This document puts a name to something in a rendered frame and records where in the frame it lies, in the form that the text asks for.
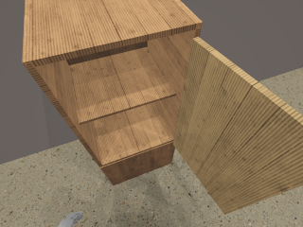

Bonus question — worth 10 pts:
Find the left robot hand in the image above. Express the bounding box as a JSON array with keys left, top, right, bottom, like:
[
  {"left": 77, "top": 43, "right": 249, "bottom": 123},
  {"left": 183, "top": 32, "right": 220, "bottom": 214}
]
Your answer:
[{"left": 58, "top": 211, "right": 83, "bottom": 227}]

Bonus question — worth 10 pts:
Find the cupboard door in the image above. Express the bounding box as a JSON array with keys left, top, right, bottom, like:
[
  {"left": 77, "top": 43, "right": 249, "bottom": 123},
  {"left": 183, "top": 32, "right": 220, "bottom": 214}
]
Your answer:
[{"left": 172, "top": 37, "right": 303, "bottom": 215}]

